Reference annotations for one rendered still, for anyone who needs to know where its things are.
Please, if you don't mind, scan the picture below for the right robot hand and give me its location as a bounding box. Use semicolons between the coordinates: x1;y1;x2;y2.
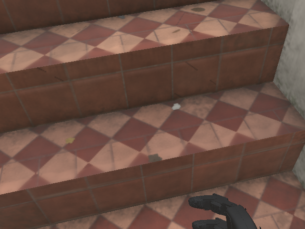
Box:
188;193;261;229

